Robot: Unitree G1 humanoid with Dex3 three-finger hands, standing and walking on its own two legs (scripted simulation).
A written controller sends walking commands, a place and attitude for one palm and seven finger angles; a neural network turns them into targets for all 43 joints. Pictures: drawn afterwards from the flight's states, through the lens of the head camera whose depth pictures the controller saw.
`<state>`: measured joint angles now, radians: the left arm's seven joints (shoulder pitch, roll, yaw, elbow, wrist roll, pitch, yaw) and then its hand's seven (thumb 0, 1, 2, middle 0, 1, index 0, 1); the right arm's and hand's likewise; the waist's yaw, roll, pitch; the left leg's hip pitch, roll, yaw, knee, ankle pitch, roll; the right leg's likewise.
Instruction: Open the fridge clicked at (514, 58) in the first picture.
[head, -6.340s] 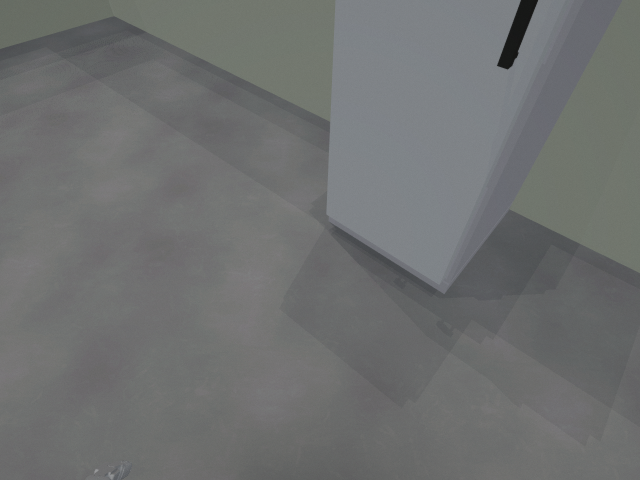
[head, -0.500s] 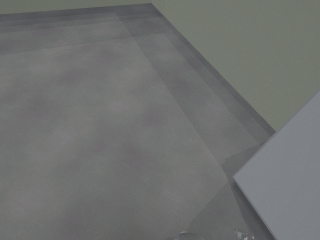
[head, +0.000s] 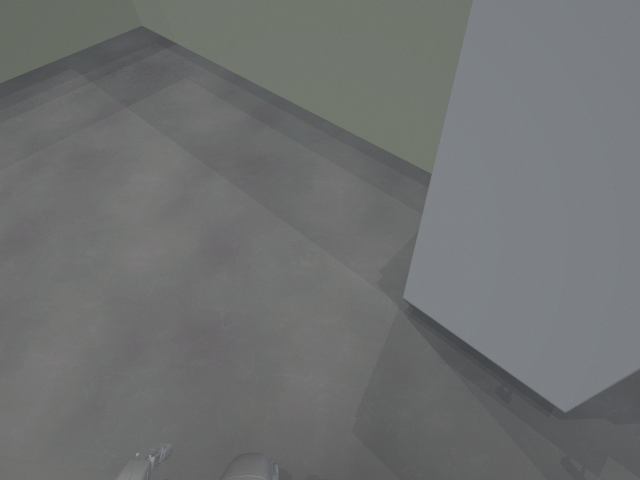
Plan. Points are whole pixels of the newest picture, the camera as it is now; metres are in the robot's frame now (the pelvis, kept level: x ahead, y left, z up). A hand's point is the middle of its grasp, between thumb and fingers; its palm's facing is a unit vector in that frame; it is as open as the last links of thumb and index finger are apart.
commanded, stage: turn to face it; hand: right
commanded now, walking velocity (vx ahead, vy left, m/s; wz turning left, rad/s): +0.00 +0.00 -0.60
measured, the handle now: out of the picture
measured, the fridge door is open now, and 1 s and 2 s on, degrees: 0 0 0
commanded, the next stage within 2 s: take the last steps up to it in 1.20 s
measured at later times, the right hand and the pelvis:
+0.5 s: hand out of the picture +0.04 -0.16 -0.13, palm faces +0.29 +0.91 -0.29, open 7.3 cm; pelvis -0.01 +0.06 +0.00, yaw -19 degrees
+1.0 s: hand out of the picture -0.13 -0.22 -0.17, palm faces +0.58 +0.78 -0.25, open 7.4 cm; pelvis -0.05 +0.00 +0.01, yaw -34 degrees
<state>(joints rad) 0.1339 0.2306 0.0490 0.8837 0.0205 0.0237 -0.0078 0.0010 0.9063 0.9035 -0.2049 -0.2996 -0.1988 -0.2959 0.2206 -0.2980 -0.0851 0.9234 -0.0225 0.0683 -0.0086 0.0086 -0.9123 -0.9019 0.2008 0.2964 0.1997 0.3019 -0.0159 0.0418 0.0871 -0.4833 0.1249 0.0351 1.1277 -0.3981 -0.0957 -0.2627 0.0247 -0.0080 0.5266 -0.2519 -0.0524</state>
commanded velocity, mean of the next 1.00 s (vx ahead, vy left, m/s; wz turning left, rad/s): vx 0.00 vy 0.00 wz -0.52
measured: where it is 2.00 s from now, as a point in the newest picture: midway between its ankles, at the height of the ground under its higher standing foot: outside the picture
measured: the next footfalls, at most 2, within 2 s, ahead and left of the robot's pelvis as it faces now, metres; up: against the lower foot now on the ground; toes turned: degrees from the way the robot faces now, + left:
left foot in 0.32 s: +0.07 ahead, +0.15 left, +0.00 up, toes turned -11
right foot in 0.78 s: -0.05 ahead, -0.09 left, +0.00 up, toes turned -33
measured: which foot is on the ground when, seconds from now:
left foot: up 0.00-0.30, down 0.32-0.78, up 0.80-1.00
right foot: down 0.00-0.32, up 0.34-0.76, down 0.78-1.00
